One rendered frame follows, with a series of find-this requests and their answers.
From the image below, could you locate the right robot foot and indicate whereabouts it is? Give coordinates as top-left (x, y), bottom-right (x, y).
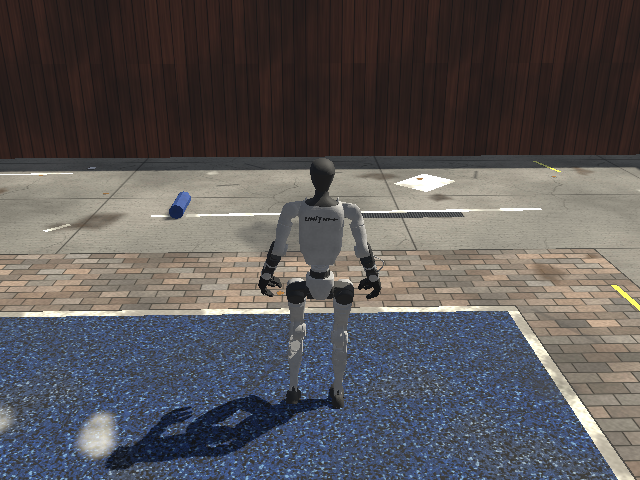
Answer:
top-left (330, 383), bottom-right (344, 409)

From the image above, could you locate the robot left upper arm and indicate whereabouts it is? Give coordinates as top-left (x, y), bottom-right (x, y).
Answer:
top-left (271, 201), bottom-right (301, 257)

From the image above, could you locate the robot right forearm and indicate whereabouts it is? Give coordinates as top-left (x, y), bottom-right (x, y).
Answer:
top-left (360, 242), bottom-right (379, 282)

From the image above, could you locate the robot left hand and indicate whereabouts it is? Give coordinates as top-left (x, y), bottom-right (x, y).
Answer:
top-left (258, 276), bottom-right (282, 297)

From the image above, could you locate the robot torso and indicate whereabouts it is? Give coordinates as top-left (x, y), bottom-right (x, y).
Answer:
top-left (298, 197), bottom-right (345, 300)

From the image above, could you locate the robot right hand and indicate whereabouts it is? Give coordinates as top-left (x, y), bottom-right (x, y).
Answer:
top-left (358, 278), bottom-right (382, 299)

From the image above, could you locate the robot right upper arm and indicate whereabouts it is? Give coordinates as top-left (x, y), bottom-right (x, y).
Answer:
top-left (342, 202), bottom-right (370, 258)

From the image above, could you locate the robot left forearm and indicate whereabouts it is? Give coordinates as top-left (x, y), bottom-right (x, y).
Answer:
top-left (261, 241), bottom-right (281, 280)

